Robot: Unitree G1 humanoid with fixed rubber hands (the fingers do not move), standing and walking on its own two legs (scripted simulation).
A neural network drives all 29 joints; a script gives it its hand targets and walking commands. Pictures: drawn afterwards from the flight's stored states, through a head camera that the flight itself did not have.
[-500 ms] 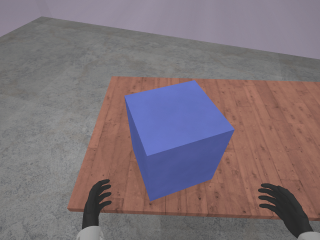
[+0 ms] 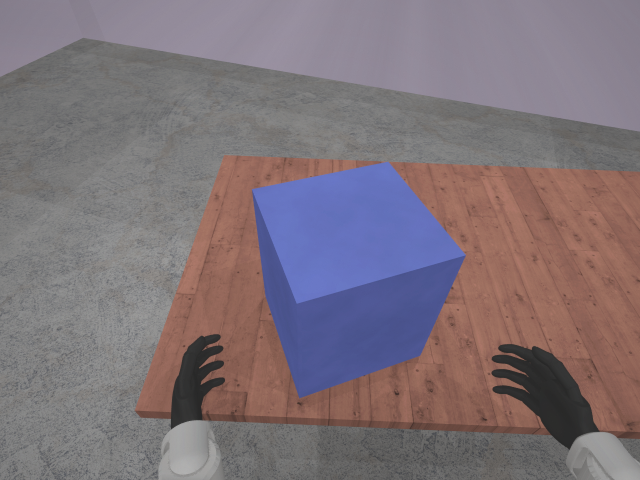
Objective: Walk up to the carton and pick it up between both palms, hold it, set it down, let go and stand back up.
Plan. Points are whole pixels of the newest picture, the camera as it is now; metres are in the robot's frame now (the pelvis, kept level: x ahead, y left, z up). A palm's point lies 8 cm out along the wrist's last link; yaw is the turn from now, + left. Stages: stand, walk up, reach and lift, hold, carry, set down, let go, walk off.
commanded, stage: reach and lift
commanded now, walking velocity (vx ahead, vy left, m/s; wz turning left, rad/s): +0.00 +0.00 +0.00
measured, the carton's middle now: (343, 280) +0.42 -0.02 +0.01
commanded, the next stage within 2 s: none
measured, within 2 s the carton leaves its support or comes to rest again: neither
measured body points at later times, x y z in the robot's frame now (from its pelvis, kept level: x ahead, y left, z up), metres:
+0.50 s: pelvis +0.00 +0.00 +0.01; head +0.02 +0.00 +0.45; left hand +0.27 +0.16 +0.06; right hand +0.30 -0.27 +0.07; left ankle +0.02 +0.14 -0.73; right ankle +0.01 -0.09 -0.73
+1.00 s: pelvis -0.02 +0.00 +0.01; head -0.02 +0.00 +0.45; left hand +0.32 +0.17 +0.14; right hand +0.37 -0.24 +0.15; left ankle +0.02 +0.14 -0.73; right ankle +0.01 -0.09 -0.73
